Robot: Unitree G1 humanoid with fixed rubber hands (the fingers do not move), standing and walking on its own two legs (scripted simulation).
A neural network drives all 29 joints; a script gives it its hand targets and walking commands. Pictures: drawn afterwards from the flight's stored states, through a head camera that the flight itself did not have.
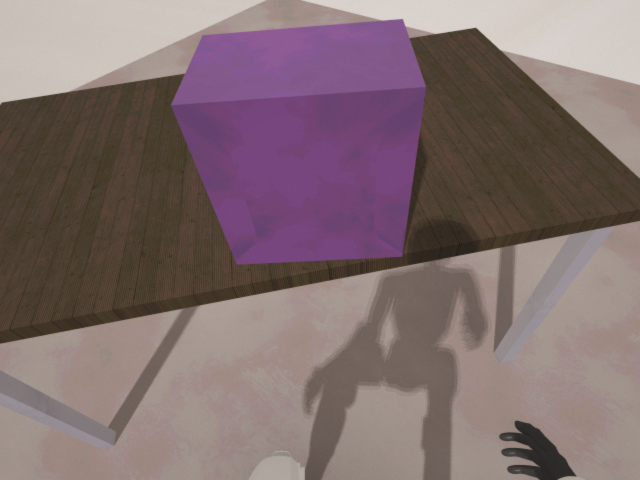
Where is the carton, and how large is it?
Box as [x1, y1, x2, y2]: [171, 19, 425, 264]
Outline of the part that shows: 402,19 211,34 202,36 172,101 171,106 237,264 387,257 402,255 425,85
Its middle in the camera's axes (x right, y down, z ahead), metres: -0.02 -0.13 +0.58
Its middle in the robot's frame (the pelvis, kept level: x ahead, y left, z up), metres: +0.54 +0.06 +0.11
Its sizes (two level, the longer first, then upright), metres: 0.272 0.176 0.292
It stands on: a table, 0.74 m high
